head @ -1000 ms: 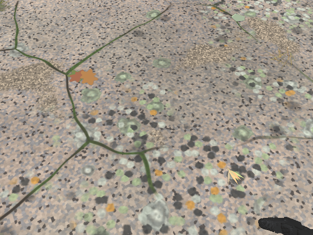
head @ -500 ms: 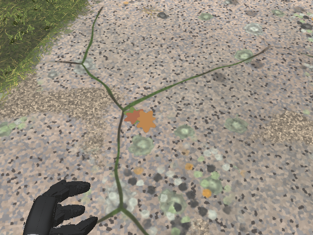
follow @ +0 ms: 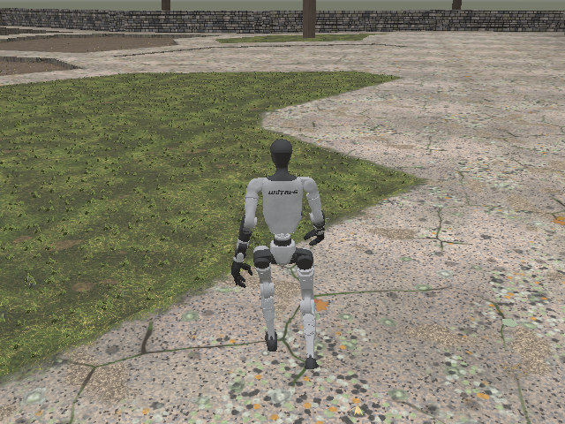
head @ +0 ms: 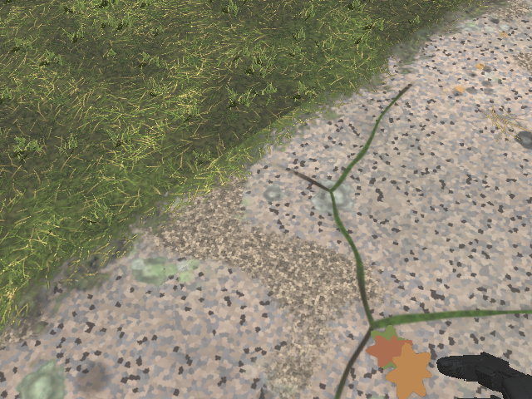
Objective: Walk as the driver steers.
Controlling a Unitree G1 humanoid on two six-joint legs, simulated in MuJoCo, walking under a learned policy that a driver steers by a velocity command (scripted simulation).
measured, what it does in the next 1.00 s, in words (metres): walks ahead, turning right: right foot, then left foot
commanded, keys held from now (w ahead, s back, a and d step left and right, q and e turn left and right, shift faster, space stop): w+e+shift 1.00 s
